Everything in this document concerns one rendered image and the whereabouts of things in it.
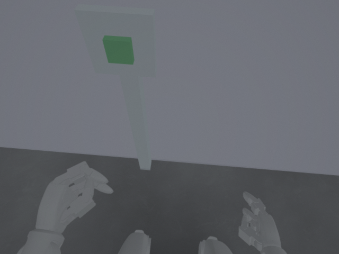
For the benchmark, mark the left robot hand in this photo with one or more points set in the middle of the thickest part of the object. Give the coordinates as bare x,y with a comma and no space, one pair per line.
53,214

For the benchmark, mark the button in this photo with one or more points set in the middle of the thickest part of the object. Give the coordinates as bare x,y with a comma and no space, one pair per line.
118,50

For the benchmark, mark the left robot forearm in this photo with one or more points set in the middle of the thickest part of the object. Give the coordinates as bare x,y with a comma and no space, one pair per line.
42,242

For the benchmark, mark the panel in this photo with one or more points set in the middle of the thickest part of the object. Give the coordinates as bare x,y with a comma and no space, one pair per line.
96,21

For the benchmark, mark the robot thigh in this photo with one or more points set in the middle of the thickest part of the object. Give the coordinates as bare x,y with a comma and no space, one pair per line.
211,246
136,243

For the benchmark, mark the right robot thigh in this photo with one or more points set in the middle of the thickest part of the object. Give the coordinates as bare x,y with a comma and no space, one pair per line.
211,246

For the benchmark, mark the right robot hand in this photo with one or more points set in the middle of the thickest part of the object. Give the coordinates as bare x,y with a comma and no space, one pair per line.
263,231

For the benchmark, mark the left robot thigh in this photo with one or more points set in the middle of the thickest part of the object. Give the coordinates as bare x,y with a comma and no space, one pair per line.
136,243

